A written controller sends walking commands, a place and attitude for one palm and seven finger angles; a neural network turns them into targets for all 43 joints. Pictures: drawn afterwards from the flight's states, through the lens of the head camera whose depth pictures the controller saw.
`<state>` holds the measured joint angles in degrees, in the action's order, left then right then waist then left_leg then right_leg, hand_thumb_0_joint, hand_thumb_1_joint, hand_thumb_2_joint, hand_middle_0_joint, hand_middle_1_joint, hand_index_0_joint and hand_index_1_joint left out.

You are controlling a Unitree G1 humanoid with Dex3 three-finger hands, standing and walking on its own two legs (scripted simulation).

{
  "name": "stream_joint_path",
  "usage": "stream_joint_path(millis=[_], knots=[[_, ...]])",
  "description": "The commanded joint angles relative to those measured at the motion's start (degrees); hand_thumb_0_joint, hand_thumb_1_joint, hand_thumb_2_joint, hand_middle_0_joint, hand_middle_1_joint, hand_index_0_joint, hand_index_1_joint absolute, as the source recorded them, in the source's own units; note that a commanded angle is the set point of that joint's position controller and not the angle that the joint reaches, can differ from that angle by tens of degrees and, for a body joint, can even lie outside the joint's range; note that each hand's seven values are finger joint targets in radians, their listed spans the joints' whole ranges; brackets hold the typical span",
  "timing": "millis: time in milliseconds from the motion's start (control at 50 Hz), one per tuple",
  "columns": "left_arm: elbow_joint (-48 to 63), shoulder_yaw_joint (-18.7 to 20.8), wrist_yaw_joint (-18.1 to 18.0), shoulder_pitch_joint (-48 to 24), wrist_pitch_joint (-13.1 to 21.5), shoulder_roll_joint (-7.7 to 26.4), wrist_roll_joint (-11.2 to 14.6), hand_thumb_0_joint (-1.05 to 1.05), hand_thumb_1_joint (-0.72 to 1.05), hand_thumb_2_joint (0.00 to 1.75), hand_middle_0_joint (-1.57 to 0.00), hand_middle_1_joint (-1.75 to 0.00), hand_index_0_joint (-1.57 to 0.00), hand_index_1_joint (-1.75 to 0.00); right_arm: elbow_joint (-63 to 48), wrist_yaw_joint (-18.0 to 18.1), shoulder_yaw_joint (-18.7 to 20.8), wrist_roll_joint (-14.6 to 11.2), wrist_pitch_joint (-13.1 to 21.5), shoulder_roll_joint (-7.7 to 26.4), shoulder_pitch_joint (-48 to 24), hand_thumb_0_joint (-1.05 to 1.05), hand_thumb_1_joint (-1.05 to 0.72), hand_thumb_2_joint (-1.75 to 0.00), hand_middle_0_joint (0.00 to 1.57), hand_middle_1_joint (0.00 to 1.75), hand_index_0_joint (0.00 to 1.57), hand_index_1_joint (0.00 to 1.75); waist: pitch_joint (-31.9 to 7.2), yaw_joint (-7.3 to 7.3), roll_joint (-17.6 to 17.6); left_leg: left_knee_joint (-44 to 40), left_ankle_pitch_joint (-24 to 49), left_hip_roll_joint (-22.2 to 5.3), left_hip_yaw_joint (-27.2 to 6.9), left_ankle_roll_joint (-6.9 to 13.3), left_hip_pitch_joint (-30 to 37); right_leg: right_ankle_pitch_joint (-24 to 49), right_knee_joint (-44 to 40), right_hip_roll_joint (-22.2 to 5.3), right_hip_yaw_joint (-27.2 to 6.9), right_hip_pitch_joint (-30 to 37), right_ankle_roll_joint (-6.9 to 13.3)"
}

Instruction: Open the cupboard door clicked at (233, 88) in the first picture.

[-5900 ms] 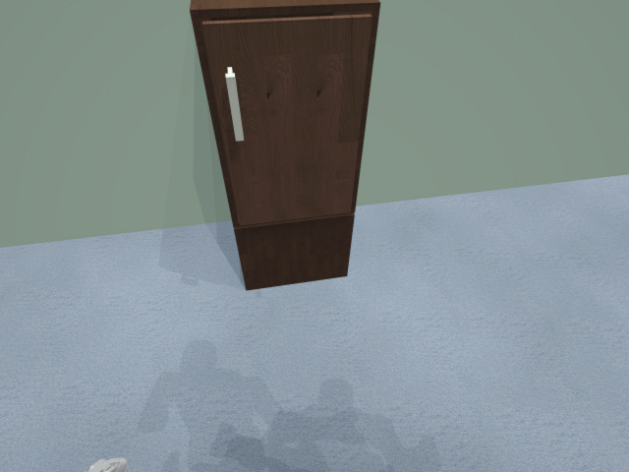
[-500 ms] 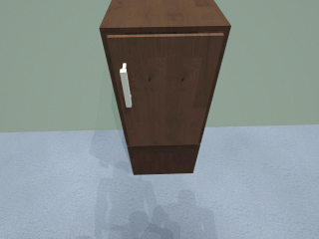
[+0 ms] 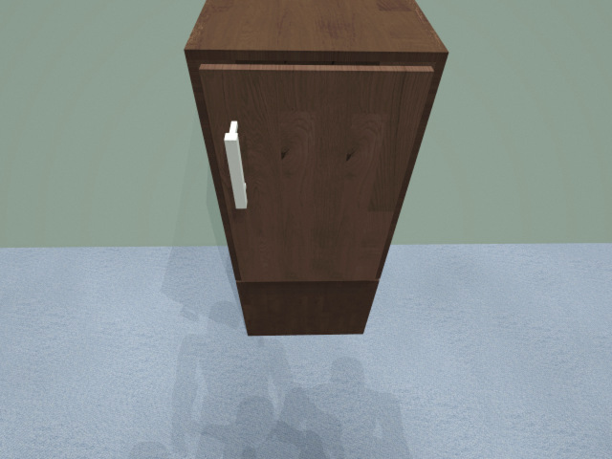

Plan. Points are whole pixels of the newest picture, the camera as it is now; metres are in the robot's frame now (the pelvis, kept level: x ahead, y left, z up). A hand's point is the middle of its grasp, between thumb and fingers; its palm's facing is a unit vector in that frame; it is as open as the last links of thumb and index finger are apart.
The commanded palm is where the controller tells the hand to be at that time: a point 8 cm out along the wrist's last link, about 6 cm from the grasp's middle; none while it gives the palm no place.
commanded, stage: shuffle to correct the standing spot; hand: left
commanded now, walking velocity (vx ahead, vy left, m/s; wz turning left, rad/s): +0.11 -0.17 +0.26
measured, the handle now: (237, 166) +0.59 +0.16 +0.04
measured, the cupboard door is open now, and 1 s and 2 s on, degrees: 0 0 0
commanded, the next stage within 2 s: come to a stop and stand still in 0.36 s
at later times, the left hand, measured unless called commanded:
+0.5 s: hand out of the picture -0.01 +0.11 -0.19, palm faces +0.08 -0.99 -0.13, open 7.4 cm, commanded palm none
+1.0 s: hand out of the picture +0.09 +0.09 -0.17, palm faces +0.14 -0.96 -0.23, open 7.3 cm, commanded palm none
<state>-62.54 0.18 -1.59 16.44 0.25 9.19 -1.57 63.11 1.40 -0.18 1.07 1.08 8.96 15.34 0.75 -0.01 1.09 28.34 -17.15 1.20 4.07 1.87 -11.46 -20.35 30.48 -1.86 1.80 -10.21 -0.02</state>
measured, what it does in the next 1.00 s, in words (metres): steps to the right: left foot, then right foot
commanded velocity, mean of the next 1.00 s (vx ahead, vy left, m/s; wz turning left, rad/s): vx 0.01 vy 0.00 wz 0.03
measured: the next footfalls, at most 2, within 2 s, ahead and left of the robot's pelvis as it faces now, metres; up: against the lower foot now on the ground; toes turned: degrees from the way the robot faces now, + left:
left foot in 0.40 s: +0.10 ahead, +0.07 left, +0.00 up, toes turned +10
right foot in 0.70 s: +0.15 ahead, -0.24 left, +0.00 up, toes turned -1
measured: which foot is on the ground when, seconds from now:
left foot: down 0.00-0.16, up 0.18-0.38, down 0.40-0.72, up 0.74-1.00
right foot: down 0.00-0.40, up 0.42-0.68, down 0.70-1.00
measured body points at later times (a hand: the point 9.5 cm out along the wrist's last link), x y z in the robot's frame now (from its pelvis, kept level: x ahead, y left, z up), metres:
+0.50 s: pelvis +0.06 -0.05 -0.01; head +0.08 -0.02 +0.44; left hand -0.01 +0.16 -0.18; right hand +0.14 -0.27 -0.15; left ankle +0.06 +0.06 -0.73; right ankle -0.01 -0.14 -0.66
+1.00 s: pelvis +0.06 -0.10 +0.00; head +0.09 -0.10 +0.45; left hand +0.08 +0.14 -0.15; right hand +0.15 -0.34 -0.15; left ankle +0.05 +0.00 -0.70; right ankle +0.11 -0.24 -0.74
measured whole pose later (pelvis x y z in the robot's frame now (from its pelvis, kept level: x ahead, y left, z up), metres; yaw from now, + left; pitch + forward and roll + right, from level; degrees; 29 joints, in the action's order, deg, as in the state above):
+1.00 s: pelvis +0.06 -0.10 +0.00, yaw +5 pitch +1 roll +2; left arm -55.0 2.4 -2.1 13.8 0.1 10.1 -2.3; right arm 56.5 -0.3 2.8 0.4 -2.8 10.7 11.4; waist 3.0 2.2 2.0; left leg 47.3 -26.1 1.1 4.3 -2.3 -22.3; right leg -12.8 31.2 -6.1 3.4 -18.7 -1.4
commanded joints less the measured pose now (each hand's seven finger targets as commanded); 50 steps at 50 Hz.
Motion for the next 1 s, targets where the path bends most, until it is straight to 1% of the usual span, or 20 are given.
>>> stream_joint_path(millis=[0,100,140,180,220,320,340,360,380,400,460,540,640,680,700,720,760,860,920,980], knots=[[2.3,1.2,0.4,3.8,0.1,3.9,-0.4,0.00,0.90,0.90,-0.20,-0.30,-0.20,-0.30,-1.8,1.0,2.3,0.4,0.4,8.5,4.3,0.00,-0.90,-0.90,0.20,0.30,0.20,0.30,5.3,-0.61,-5.8,-9.8,3.1,-13.4,-15.4,5.9,0.4,-0.3,1.4,-0.5,1.9,-9.3,1.5],[2.0,2.1,0.6,8.5,0.4,5.1,-0.3,0.00,0.90,0.90,-0.20,-0.30,-0.20,-0.30,-3.3,1.2,2.5,0.3,0.6,7.1,2.8,0.00,-0.90,-0.90,0.20,0.30,0.20,0.30,2.3,1.26,0.0,0.5,8.3,-9.1,-8.6,4.0,-8.0,6.5,-3.5,-3.3,-2.2,1.2,3.2],[0.8,3.0,0.2,13.0,0.6,8.0,-0.3,0.00,0.90,0.90,-0.20,-0.30,-0.20,-0.30,-4.7,0.9,1.8,0.2,0.8,3.6,0.6,0.00,-0.90,-0.90,0.20,0.30,0.20,0.30,1.6,2.71,12.7,14.0,-4.0,-2.0,1.3,0.8,-17.7,19.8,-9.3,-11.7,-11.8,9.5,7.4],[0.0,2.8,-0.3,16.5,1.0,7.3,-0.6,0.00,0.90,0.90,-0.20,-0.30,-0.20,-0.30,-6.9,0.9,2.0,0.2,0.6,2.7,-4.1,0.00,-0.90,-0.90,0.20,0.30,0.20,0.30,3.3,4.58,12.0,28.2,-18.2,-2.2,0.1,0.3,-24.8,38.6,-10.6,-16.8,-15.8,11.7,13.8],[0.3,2.6,-0.8,14.5,1.2,5.9,-0.8,0.00,0.90,0.90,-0.20,-0.30,-0.20,-0.30,-6.7,0.5,2.1,0.1,0.6,2.4,-5.0,0.00,-0.90,-0.90,0.20,0.30,0.20,0.30,3.9,3.31,4.8,30.0,-17.2,-3.6,-0.3,0.4,-25.4,45.7,-8.3,-15.0,-11.5,11.8,15.2],[2.0,2.2,-0.5,8.2,0.4,6.0,-0.1,0.00,0.90,0.90,-0.20,-0.30,-0.20,-0.30,-4.0,0.5,1.8,0.1,0.4,0.7,3.3,0.00,-0.90,-0.90,0.20,0.30,0.20,0.30,0.8,-2.74,3.8,5.7,2.8,-1.6,4.9,0.0,-2.8,39.7,-0.7,-6.1,-1.1,-0.2,8.8],[2.0,2.1,-0.3,8.4,0.3,5.5,0.3,0.00,0.90,0.90,-0.20,-0.30,-0.20,-0.30,-2.0,1.1,2.4,0.3,0.7,2.8,9.0,0.00,-0.90,-0.90,0.20,0.30,0.20,0.30,-3.0,-4.95,1.8,0.1,12.0,-4.1,2.3,1.0,7.5,36.8,8.1,-4.8,-0.5,-3.9,6.5],[2.7,2.0,0.0,10.0,0.2,3.2,0.9,0.00,0.90,0.90,-0.20,-0.30,-0.20,-0.30,-1.1,1.9,3.6,0.8,1.1,8.7,13.9,0.00,-0.90,-0.90,0.20,0.30,0.20,0.30,-6.9,-6.20,-10.4,-2.6,27.9,-18.8,-16.2,6.9,16.4,16.1,22.0,-0.1,3.1,-14.2,2.5],[4.6,1.5,0.1,9.6,0.4,3.2,0.9,0.00,0.90,0.90,-0.20,-0.30,-0.20,-0.30,-1.2,2.3,4.1,0.4,1.0,12.6,16.9,0.00,-0.90,-0.90,0.20,0.30,0.20,0.30,-9.5,-6.19,-15.6,-6.5,45.2,-31.5,-32.0,14.7,19.3,-13.5,35.4,2.3,0.5,-21.5,1.3],[5.2,2.7,-0.2,8.5,-0.4,5.9,0.2,0.00,0.90,0.90,-0.20,-0.30,-0.20,-0.30,-2.4,2.1,4.1,0.2,0.2,13.2,14.1,0.00,-0.90,-0.90,0.20,0.30,0.20,0.30,-7.8,-5.41,-8.3,-7.8,37.4,-33.5,-29.0,17.2,13.5,-13.9,40.8,0.2,-4.3,-21.7,1.9],[5.0,3.1,0.8,5.7,-1.6,2.6,-0.6,0.00,0.90,0.90,-0.20,-0.30,-0.20,-0.30,-4.8,2.2,2.8,0.5,1.0,7.9,2.9,0.00,-0.90,-0.90,0.20,0.30,0.20,0.30,5.9,-0.47,-9.1,-11.7,27.7,-24.5,-15.9,10.8,-5.0,-3.9,40.2,-2.5,-4.2,-21.9,-0.2],[3.9,2.3,1.0,9.9,-2.3,-0.8,0.3,0.00,0.90,0.90,-0.20,-0.30,-0.20,-0.30,-6.8,1.4,3.0,0.8,1.0,8.1,-3.1,0.00,-0.90,-0.90,0.20,0.30,0.20,0.30,2.7,2.63,-12.4,-10.7,22.4,-16.4,-2.8,6.6,-9.2,-0.2,23.2,-2.3,0.7,-11.6,-1.5],[4.0,2.2,0.3,10.1,0.2,1.9,0.0,0.00,0.90,0.90,-0.20,-0.30,-0.20,-0.30,-7.0,-0.1,3.8,0.4,-0.6,8.2,-1.5,0.00,-0.90,-0.90,0.20,0.30,0.20,0.30,-0.5,2.91,-5.7,-0.3,4.0,-9.9,-0.5,1.7,-9.5,10.8,-0.7,-0.3,4.9,0.3,-3.1],[6.0,3.4,-0.5,7.7,1.5,10.5,-0.5,0.00,0.90,0.90,-0.20,-0.30,-0.20,-0.30,-8.5,-0.5,3.0,-0.2,-1.6,2.4,1.5,0.00,-0.90,-0.90,0.20,0.30,0.20,0.30,-0.3,1.11,13.8,13.4,-13.0,-2.4,1.9,-2.9,-14.1,21.7,-9.9,-15.8,-15.6,-2.6,2.4],[7.6,3.8,-0.3,7.0,1.1,13.5,-0.3,0.00,0.90,0.90,-0.20,-0.30,-0.20,-0.30,-9.3,-0.5,3.4,-0.4,-2.1,2.9,1.4,0.00,-0.90,-0.90,0.20,0.30,0.20,0.30,-2.4,2.26,13.0,19.9,-17.2,-2.4,-1.0,-2.4,-12.2,18.9,-13.7,-21.7,-19.8,-5.4,7.2],[8.3,3.8,0.0,4.8,0.7,13.5,-0.5,0.00,0.90,0.90,-0.20,-0.30,-0.20,-0.30,-9.4,-0.8,3.4,-0.3,-2.1,2.3,0.0,0.00,-0.90,-0.90,0.20,0.30,0.20,0.30,-1.0,1.96,9.2,24.0,-16.5,-2.6,-2.2,-1.9,-12.1,14.2,-13.9,-21.0,-18.2,-8.2,8.7],[8.2,3.9,-0.4,2.4,1.1,11.5,-0.3,0.00,0.90,0.90,-0.20,-0.30,-0.20,-0.30,-9.1,-1.0,3.6,0.0,-2.5,4.1,-1.0,0.00,-0.90,-0.90,0.20,0.30,0.20,0.30,-0.1,1.50,17.6,31.1,-12.0,-2.9,-3.3,-2.7,-18.1,24.3,-12.0,-18.0,-17.6,-3.8,7.8],[8.6,4.8,-1.3,3.6,0.6,12.0,-0.5,0.00,0.90,0.90,-0.20,-0.30,-0.20,-0.30,-9.5,-1.4,3.4,-0.3,-2.5,4.2,-2.8,0.00,-0.90,-0.90,0.20,0.30,0.20,0.30,-3.5,3.11,10.2,27.6,-10.3,-1.8,-1.8,-4.4,-18.3,37.6,-7.6,-18.3,-12.1,3.3,9.8],[8.8,5.3,-1.5,3.1,0.2,13.1,-0.6,0.00,0.90,0.90,-0.20,-0.30,-0.20,-0.30,-10.4,-1.5,3.2,-0.6,-2.5,3.2,-3.8,0.00,-0.90,-0.90,0.20,0.30,0.20,0.30,-3.9,3.35,9.2,20.0,-10.2,-1.5,-1.4,-4.3,-15.1,35.4,-7.2,-19.0,-12.0,2.3,10.6],[9.8,5.3,-1.2,-0.5,-0.7,13.0,-0.4,0.00,0.90,0.90,-0.20,-0.30,-0.20,-0.30,-9.3,-1.3,3.2,-0.8,-2.3,2.8,0.9,0.00,-0.90,-0.90,0.20,0.30,0.20,0.30,-3.2,0.71,10.2,7.0,-2.6,-0.3,0.5,-3.6,-4.0,22.2,-6.4,-16.2,-9.9,-6.0,8.1]])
